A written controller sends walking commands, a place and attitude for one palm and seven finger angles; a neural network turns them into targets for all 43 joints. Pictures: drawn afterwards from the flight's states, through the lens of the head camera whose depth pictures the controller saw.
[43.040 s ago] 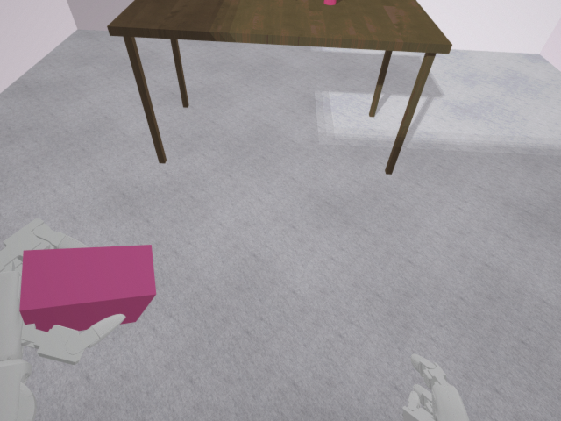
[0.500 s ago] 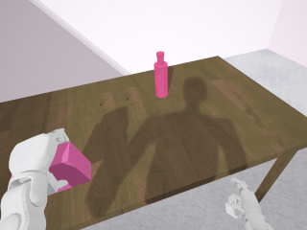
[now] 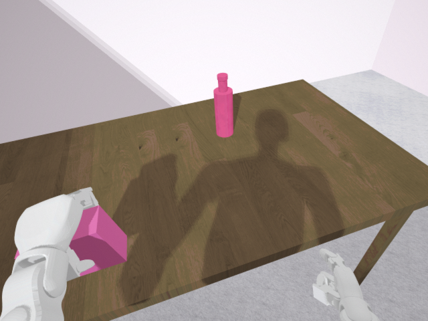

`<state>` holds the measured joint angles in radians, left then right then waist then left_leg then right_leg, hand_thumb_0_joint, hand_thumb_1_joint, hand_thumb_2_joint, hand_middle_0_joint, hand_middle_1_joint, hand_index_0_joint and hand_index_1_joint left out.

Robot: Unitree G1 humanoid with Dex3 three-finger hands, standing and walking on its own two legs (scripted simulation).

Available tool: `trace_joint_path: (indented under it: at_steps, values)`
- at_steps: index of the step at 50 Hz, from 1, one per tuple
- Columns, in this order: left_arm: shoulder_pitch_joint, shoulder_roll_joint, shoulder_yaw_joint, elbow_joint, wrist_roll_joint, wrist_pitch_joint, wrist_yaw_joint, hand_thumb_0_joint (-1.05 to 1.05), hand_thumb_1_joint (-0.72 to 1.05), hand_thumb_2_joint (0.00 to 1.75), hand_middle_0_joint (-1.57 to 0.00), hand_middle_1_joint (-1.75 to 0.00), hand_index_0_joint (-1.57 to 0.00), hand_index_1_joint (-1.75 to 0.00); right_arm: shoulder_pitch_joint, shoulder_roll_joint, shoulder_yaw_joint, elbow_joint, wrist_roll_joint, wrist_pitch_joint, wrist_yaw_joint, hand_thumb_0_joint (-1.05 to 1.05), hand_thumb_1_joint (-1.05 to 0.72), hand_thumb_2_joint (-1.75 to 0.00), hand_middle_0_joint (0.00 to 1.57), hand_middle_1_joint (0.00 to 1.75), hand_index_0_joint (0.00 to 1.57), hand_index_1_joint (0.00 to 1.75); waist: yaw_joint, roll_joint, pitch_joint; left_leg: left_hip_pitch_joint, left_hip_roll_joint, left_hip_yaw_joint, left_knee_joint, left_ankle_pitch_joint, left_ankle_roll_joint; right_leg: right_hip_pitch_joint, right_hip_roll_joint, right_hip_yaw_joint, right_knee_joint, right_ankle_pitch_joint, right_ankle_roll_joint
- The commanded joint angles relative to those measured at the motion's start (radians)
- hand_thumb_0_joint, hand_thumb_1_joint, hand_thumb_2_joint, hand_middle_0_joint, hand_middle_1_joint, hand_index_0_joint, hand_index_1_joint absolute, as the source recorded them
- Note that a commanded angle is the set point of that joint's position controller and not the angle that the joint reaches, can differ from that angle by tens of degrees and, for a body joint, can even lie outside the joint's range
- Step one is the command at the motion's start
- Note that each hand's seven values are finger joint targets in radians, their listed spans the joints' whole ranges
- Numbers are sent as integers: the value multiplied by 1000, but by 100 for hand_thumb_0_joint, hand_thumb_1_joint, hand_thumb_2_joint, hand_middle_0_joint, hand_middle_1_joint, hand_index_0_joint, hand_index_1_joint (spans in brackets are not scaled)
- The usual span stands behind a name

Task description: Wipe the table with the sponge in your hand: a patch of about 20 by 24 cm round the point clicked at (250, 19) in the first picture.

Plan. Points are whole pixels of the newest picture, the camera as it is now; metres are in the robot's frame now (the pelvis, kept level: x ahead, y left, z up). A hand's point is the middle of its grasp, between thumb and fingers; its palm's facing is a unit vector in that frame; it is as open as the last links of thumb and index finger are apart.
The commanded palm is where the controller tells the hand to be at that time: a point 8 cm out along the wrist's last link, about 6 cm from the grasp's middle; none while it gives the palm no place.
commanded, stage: bring the sponge back beside the body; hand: left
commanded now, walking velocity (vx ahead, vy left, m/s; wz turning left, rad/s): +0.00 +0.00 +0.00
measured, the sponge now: (83, 249) +0.18 +0.28 +0.08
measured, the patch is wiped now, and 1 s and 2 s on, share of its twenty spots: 0.90 0.90 0.90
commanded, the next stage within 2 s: step back with the hand held close in 0.50 s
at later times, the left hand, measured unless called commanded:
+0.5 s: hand (75, 234) +0.19 +0.27 +0.12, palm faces +0.16 -0.15 -0.98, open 9.7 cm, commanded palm +0.15 +0.27 +0.19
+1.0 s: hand (83, 204) +0.21 +0.25 +0.17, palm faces +0.31 -0.84 -0.45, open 9.8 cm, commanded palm +0.16 +0.30 +0.18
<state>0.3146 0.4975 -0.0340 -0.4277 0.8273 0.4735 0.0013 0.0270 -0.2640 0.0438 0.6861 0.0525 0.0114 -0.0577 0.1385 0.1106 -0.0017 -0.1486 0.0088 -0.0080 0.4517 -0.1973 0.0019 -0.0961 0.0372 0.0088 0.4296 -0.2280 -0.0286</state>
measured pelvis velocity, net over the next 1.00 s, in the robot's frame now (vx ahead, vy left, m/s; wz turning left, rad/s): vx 0.00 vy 0.02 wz -0.01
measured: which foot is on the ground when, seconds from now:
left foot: down 0.00-1.00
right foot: down 0.00-1.00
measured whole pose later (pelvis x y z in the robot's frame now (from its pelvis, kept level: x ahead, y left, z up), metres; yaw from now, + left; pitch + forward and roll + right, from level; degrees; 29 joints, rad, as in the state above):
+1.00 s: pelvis +0.00 +0.02 -0.01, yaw +0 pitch +2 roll -2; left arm 0.54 0.45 0.37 -0.62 -0.08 -0.08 0.11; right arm 0.25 -0.24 0.02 0.57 0.03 0.00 -0.08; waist -0.01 0.01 -0.03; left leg -0.39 -0.02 -0.05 0.61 -0.26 0.03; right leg -0.32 0.03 0.01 0.54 -0.27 0.00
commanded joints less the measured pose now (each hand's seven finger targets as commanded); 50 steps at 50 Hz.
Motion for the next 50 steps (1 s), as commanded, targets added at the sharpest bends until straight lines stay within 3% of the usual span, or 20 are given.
trace_joint_path:
  at_steps: [1,7,11,13,21,23,30,31,32,33,34,35,37,38,39,41,43,44,47,50]
  values:
    - [-193,189,155,-185,46,-12,53,0,10,130,-120,-160,-120,-160,-295,-87,-27,-222,-3,-72,6,0,-90,-90,20,30,20,30,13,-16,-112,58,-28,-77,-58,102,32,-49,-5,98,-112,32,-50]
    - [-196,195,150,-198,49,-20,48,0,10,130,-120,-160,-120,-160,-294,-86,-28,-223,-3,-76,5,0,-90,-90,20,30,20,30,11,-58,-132,68,-30,-82,-60,100,36,-43,-9,101,-116,24,-44]
    - [-183,182,142,-183,46,-20,47,0,10,130,-120,-160,-120,-160,-294,-85,-27,-224,-5,-79,0,0,-90,-90,20,30,20,30,10,-48,-107,63,-31,-75,-58,81,36,-57,-8,103,-125,-1,-44]
    - [-222,231,179,-217,51,-25,52,0,10,130,-120,-160,-120,-160,-304,-89,-27,-222,-4,-81,-1,0,-90,-90,20,30,20,30,8,-6,-106,57,-27,-80,-71,51,33,-49,-5,127,-124,-26,-49]
    - [-178,177,148,-172,48,-17,55,0,10,130,-120,-160,-120,-160,-297,-85,-27,-219,-6,-80,3,0,-90,-90,20,30,20,30,14,-46,-109,63,-30,-73,-60,99,34,-48,-6,102,-123,19,-47]
    - [-206,211,174,-209,48,-20,57,0,10,130,-120,-160,-120,-160,-307,-89,-30,-219,-3,-80,5,0,-90,-90,20,30,20,30,9,-8,-121,64,-27,-79,-67,86,31,-39,-2,123,-117,15,-51]
    - [-187,197,161,-199,48,-16,49,0,10,130,-120,-160,-120,-160,-297,-83,-26,-224,-3,-81,6,0,-90,-90,20,30,20,30,15,-38,-136,65,-31,-76,-60,107,35,-37,-8,106,-113,29,-45]
    - [-174,173,146,56,69,11,50,0,10,130,-120,-160,-120,-160,-264,-103,-24,-183,-7,-65,-6,0,-90,-90,20,30,20,30,-12,-109,-25,22,-27,-62,-62,63,31,-99,1,90,-133,-10,-45]
    - [-424,49,347,-300,-835,-260,64,0,10,130,-120,-160,-120,-160,-115,-65,-23,-414,4,-54,-7,0,-90,-90,20,30,20,30,-120,-208,100,-9,-15,-86,36,-120,59,-319,-48,191,-202,-2,-24]
    - [-358,204,422,-186,-828,-365,86,0,10,130,-120,-160,-120,-160,-62,-53,14,-347,-24,-62,-18,0,-90,-90,20,30,20,30,-111,-306,68,-5,-16,-91,66,-162,59,-332,-73,199,-212,-110,-36]
    - [-204,105,355,-62,-820,-401,81,0,10,130,-120,-160,-120,-160,-59,-45,12,-314,-36,-62,-13,0,-90,-90,20,30,20,30,-106,-287,56,-4,-26,-75,81,-153,62,-357,-77,176,-195,-91,-50]
    - [-184,119,417,-189,-865,-440,92,0,10,130,-120,-160,-120,-160,11,-55,-13,-329,-18,-57,-17,0,-90,-90,20,30,20,30,-107,-286,-28,15,-2,-82,115,-135,52,-323,-137,179,-180,-49,-42]
    - [-138,127,442,-372,-891,-505,106,0,10,130,-120,-160,-120,-160,31,-76,-20,-333,-25,-60,-27,0,-90,-90,20,30,20,30,-112,-95,-176,35,24,-93,112,-32,47,-228,-176,154,-76,121,-48]
    - [-108,169,490,-451,-901,-533,118,0,10,130,-120,-160,-120,-160,30,-93,-24,-333,-33,-68,-30,0,-90,-90,20,30,20,30,-105,35,-222,40,43,-118,74,12,49,-191,-161,143,-16,169,-46]
    - [-12,127,487,-463,-905,-551,123,0,10,130,-120,-160,-120,-160,35,-95,-28,-339,-38,-71,-30,0,-90,-90,20,30,20,30,-98,116,-263,11,60,-141,50,56,58,-152,-137,101,37,188,-33]
    - [121,120,525,-490,-907,-573,129,0,10,130,-120,-160,-120,-160,44,-99,-41,-350,-40,-76,-25,0,-90,-90,20,30,20,30,-93,153,-256,-83,82,-170,34,96,66,-126,-106,63,68,169,-11]
    - [199,147,576,-439,-911,-582,135,0,10,130,-120,-160,-120,-160,51,-97,-49,-327,-42,-71,-22,0,-90,-90,20,30,20,30,-100,91,-214,-130,81,-175,57,137,55,-149,-119,69,61,185,-17]
    - [217,92,541,-412,-913,-592,130,0,10,130,-120,-160,-120,-160,72,-87,-46,-321,-40,-67,-20,0,-90,-90,20,30,20,30,-108,19,-216,-143,85,-178,66,150,54,-148,-111,48,61,199,-10]
    - [209,83,549,-326,-924,-601,128,0,10,130,-120,-160,-120,-160,83,-94,-71,-317,-25,-64,-28,0,-90,-90,20,30,20,30,-128,-114,-216,-125,96,-169,100,205,46,-187,-132,66,54,272,-5]
    - [180,66,523,-277,-924,-605,125,0,10,130,-120,-160,-120,-160,80,-103,-77,-312,-20,-78,-35,0,-90,-90,20,30,20,30,-130,-81,-188,-129,108,-190,44,148,52,-227,-100,36,74,157,11]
